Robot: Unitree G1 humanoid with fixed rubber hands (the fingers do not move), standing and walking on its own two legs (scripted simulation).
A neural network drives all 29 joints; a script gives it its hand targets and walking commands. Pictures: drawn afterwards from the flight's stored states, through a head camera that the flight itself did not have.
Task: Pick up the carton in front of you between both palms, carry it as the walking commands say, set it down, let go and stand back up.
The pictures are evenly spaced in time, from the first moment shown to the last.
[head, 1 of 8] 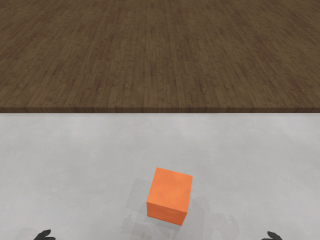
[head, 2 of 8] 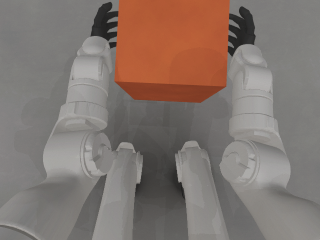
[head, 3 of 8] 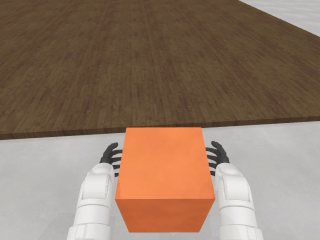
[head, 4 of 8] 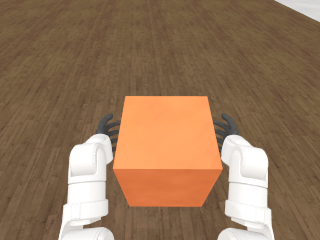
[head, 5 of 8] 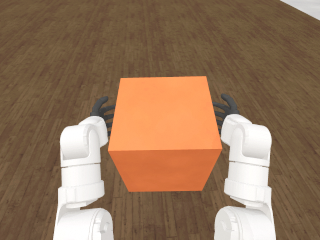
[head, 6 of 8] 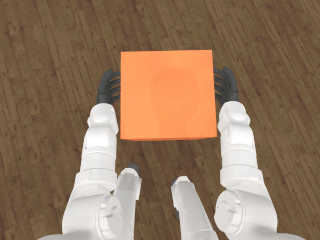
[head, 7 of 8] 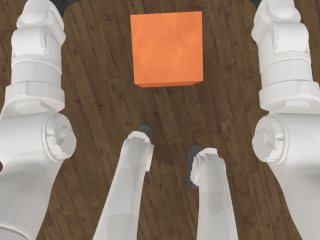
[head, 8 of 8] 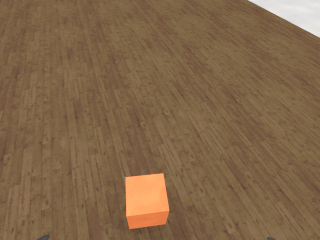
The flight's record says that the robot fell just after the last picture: no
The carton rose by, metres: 0.82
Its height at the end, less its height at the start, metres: +0.07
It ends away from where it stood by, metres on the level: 2.39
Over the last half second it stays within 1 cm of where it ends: yes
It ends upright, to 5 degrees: yes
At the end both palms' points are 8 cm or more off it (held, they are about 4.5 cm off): yes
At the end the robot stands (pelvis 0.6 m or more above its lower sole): yes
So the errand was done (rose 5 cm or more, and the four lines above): yes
